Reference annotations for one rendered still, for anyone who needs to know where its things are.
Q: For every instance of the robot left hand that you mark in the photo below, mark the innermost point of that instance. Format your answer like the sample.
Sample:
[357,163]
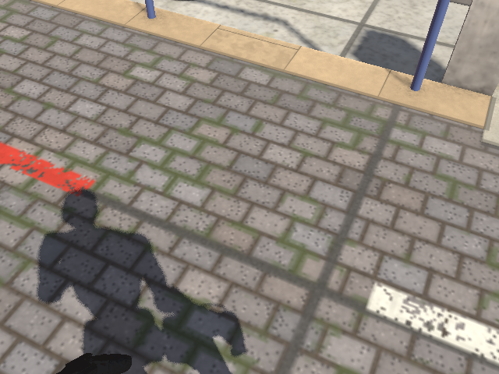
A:
[98,364]

